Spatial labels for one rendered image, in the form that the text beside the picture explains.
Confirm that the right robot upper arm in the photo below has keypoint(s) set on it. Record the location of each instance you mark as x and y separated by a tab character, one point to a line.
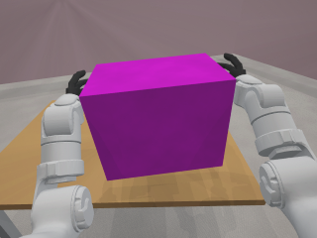
290	184

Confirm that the right robot hand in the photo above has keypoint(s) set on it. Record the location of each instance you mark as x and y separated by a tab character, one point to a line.
236	68

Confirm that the left robot upper arm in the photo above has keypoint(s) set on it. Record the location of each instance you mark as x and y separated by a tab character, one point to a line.
62	212

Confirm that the carton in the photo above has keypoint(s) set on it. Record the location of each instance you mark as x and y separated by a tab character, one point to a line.
158	116

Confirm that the left robot hand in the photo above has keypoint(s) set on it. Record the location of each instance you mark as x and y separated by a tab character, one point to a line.
75	84

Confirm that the robot right forearm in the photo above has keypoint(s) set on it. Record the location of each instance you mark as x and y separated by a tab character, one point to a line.
276	134

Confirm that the robot left forearm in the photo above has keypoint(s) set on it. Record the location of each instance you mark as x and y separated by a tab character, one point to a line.
60	145

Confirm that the table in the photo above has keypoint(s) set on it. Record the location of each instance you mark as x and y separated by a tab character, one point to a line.
232	184

